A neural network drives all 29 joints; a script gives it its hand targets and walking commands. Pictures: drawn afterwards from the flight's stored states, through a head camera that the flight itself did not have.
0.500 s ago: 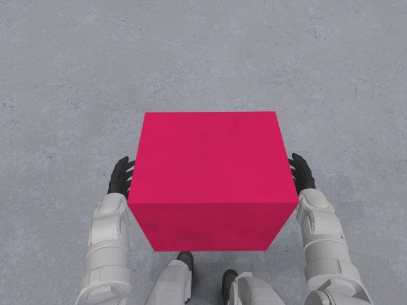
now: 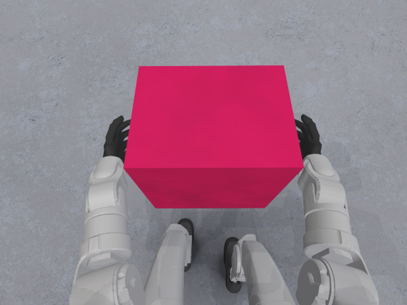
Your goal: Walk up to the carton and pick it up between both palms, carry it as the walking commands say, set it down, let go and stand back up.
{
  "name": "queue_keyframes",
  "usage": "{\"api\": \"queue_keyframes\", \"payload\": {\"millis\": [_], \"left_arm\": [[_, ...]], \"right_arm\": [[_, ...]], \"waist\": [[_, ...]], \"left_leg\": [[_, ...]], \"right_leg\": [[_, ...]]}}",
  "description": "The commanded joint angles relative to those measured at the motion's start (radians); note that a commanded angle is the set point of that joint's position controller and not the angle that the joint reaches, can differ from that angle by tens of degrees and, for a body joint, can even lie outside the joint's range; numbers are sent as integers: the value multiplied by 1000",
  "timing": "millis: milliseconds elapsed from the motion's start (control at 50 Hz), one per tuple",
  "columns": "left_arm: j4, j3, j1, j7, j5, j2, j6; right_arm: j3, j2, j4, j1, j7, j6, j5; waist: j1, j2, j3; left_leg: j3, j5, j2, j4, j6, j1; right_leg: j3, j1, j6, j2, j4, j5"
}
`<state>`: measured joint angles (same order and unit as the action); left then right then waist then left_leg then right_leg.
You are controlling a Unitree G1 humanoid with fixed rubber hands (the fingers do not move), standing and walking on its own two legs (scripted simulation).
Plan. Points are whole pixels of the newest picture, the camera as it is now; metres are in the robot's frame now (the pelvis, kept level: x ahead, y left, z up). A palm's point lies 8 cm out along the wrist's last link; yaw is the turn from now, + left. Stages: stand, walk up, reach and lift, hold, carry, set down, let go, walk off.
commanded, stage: set down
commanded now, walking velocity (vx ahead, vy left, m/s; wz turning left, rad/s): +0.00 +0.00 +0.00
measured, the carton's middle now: (210, 146) +0.42 +0.03 -0.16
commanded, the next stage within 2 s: none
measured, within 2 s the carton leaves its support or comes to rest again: neither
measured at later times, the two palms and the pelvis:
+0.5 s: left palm (129, 151) +0.40 +0.22 -0.17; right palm (288, 152) +0.42 -0.17 -0.17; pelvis +0.00 +0.00 -0.07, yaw -1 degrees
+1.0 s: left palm (139, 146) +0.44 +0.22 -0.25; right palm (279, 149) +0.45 -0.17 -0.24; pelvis -0.02 +0.00 -0.14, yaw -2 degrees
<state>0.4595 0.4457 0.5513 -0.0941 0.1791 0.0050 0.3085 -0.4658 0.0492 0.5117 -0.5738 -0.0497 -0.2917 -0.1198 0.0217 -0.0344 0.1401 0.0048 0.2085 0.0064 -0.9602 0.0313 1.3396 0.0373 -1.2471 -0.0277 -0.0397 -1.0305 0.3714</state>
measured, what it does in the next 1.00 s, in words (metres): lowers itself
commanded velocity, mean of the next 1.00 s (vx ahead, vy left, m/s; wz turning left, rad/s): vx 0.00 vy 0.00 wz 0.00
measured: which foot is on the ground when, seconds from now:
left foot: down 0.00-1.00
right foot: down 0.00-1.00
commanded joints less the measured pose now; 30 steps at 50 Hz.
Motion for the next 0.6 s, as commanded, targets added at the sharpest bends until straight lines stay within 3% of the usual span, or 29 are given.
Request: {"api": "queue_keyframes", "payload": {"millis": [0, 20, 40, 60, 80, 100, 120, 140, 180, 200, 220, 240, 260, 300, 320, 340, 360, 380, 400, 420, 440, 460, 480, 500, 520, 540, 560, 580], "left_arm": [[55, -590, 676, -237, -132, -824, 45], [-45, -609, 734, -247, -148, -741, 28], [6, -574, 677, -243, -135, -783, 41], [19, -583, 683, -245, -116, -791, 44], [82, -557, 684, -254, -103, -813, 53], [67, -578, 679, -254, -102, -787, 56], [42, -536, 667, -246, -78, -712, 51], [50, -563, 694, -252, -104, -753, 51], [6, -580, 650, -262, -90, -752, 46], [50, -529, 663, -258, -88, -705, 35], [34, -558, 691, -270, -106, -778, 25], [-3, -585, 638, -273, -101, -727, 26], [-20, -629, 659, -265, -122, -774, 17], [-92, -662, 692, -253, -140, -715, -4], [-103, -653, 674, -253, -144, -715, -9], [-112, -694, 719, -244, -183, -721, -17], [-103, -677, 660, -229, -173, -700, -18], [-106, -696, 729, -232, -186, -698, -26], [-151, -712, 751, -227, -201, -656, -31], [-100, -705, 769, -226, -200, -734, -22], [-139, -727, 787, -222, -242, -711, -29], [-57, -687, 771, -215, -201, -701, -13], [-63, -677, 732, -209, -212, -680, -17], [-49, -675, 767, -206, -197, -712, -21], [-77, -680, 812, -209, -222, -697, -20], [44, -643, 824, -203, -203, -706, 0], [65, -629, 795, -205, -188, -727, 13], [28, -636, 858, -204, -184, -665, 9]], "right_arm": [[580, 743, -19, -797, -275, -14, 103], [571, 779, -12, -737, -279, -22, 98], [572, 759, 7, -731, -280, -30, 74], [578, 777, -20, -785, -290, -23, 100], [504, 726, 15, -754, -283, -30, 51], [520, 723, 7, -731, -290, -32, 51], [512, 725, 57, -684, -291, -43, 49], [519, 727, 28, -725, -290, -35, 58], [582, 787, -33, -732, -282, -28, 90], [550, 768, 2, -747, -274, -31, 58], [580, 752, -52, -755, -268, -20, 58], [614, 776, -90, -715, -262, -13, 81], [652, 755, -127, -711, -256, 1, 102], [632, 733, -121, -700, -251, 13, 118], [703, 768, -155, -734, -245, 23, 143], [701, 735, -166, -745, -245, 25, 155], [745, 755, -185, -799, -240, 28, 175], [722, 772, -186, -781, -229, 34, 188], [705, 725, -159, -763, -226, 30, 163], [716, 769, -178, -836, -223, 40, 193], [691, 708, -167, -801, -213, 42, 168], [666, 708, -122, -807, -213, 37, 173], [689, 739, -101, -794, -217, 30, 175], [685, 723, -133, -872, -209, 39, 181], [697, 738, -115, -879, -209, 27, 199], [642, 698, -26, -885, -211, 17, 166], [587, 654, -19, -886, -212, 19, 145], [619, 700, -44, -919, -209, 18, 171]], "waist": [[41, 89, 721], [5, 43, 789], [28, -1, 741], [55, 72, 819], [-27, 79, 713], [-10, 84, 754], [22, 59, 740], [-13, 54, 773], [63, 87, 922], [44, 8, 758], [-17, -5, 834], [43, 12, 939], [10, 44, 1053], [13, 93, 1064], [60, 41, 1156], [34, 15, 1174], [97, 16, 1235], [34, 34, 1223], [37, 10, 1187], [57, 57, 1202], [-7, 13, 1216], [46, 135, 1124], [63, 21, 1116], [51, 62, 1119], [64, 26, 1145], [27, 26, 966], [5, 82, 919], [72, 71, 976]], "left_leg": [[-63, 174, 63, -58, -7, -575], [-41, 58, 61, -105, -1, -550], [-63, 86, 73, -86, 6, -557], [-45, 41, 66, -111, -4, -607], [-38, 64, 72, -112, -11, -535], [-45, 37, 65, -118, -17, -568], [-47, 44, 55, -136, -4, -525], [-51, 81, 61, -138, -9, -513], [3, -99, 78, -181, -12, -492], [3, -79, 78, -183, 2, -370], [8, -111, 82, -222, -6, -356], [6, -196, 84, -228, -7, -414], [-3, -261, 83, -253, -12, -458], [-11, -352, 80, -284, -25, -484], [1, -402, 87, -316, -24, -450], [-19, -438, 83, -317, -23, -460], [9, -405, 91, -332, -21, -445], [0, -408, 89, -346, -18, -444], [-15, -438, 87, -361, -22, -429], [6, -392, 96, -376, -23, -415], [-17, -439, 93, -380, -25, -401], [-7, -347, 91, -364, -35, -386], [-13, -318, 87, -361, -19, -358], [17, -271, 98, -396, -31, -278], [-1, -227, 93, -384, -15, -302], [7, -101, 97, -385, -15, -229], [0, -52, 94, -378, -25, -245], [14, -50, 87, -380, -15, -252]], "right_leg": [[-80, -14, -26, -81, 23, 151], [-85, 22, -17, -79, 26, 54], [-62, -38, -9, -88, -3, 83], [-70, -37, -14, -89, -19, 55], [-46, -98, -17, -100, -19, 59], [-40, -116, -18, -95, -22, 51], [-53, -122, -11, -94, -40, 50], [-39, -121, -7, -92, -52, 60], [-69, 11, 6, -94, -65, -81], [-54, -69, 18, -92, -64, -75], [-49, -50, 22, -87, -74, -108], [-47, -15, 30, -95, -101, -196], [-56, 0, 28, -92, -116, -245], [-55, -93, 30, -107, -149, -310], [-69, -31, 33, -105, -157, -373], [-39, -62, 39, -115, -196, -389], [-50, 16, 42, -123, -217, -375], [-62, -36, 40, -118, -206, -397], [-37, -107, 38, -125, -231, -376], [-63, -99, 33, -117, -222, -354], [-38, -94, 28, -121, -238, -393], [-58, -179, 26, -122, -252, -299], [-49, -148, 27, -128, -257, -278], [-53, -141, 35, -117, -266, -244], [-53, -126, 32, -120, -284, -208], [-32, -231, 30, -126, -278, -86], [-34, -290, 17, -125, -276, -43], [-42, -278, 22, -129, -279, -25]]}}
